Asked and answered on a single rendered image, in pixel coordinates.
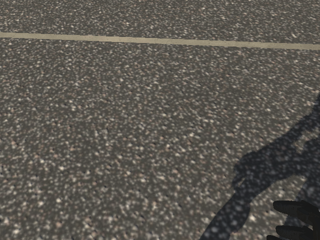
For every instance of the robot right hand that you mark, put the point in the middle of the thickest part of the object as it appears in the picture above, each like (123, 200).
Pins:
(305, 212)

